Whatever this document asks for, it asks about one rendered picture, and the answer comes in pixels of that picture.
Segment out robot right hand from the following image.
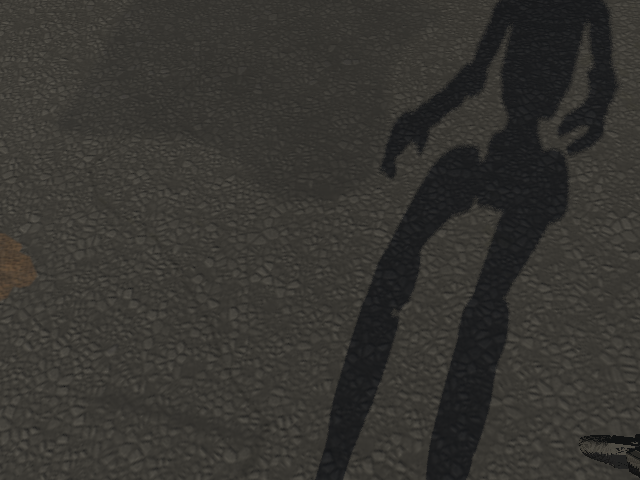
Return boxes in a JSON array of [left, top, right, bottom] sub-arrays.
[[579, 434, 640, 478]]

